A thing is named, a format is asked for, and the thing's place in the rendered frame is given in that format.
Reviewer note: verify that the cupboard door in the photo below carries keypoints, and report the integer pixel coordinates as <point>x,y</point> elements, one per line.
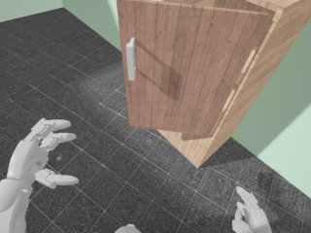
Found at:
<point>188,59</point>

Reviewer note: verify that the right robot hand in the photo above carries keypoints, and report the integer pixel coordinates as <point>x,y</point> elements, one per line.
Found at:
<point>255,217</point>

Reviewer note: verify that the left robot hand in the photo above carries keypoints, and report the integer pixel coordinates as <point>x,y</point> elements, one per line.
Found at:
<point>23,163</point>

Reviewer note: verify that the left robot forearm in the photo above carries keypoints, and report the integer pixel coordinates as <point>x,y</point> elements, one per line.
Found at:
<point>14,201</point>

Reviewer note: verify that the handle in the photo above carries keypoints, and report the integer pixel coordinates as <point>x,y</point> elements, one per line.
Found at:
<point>130,59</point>

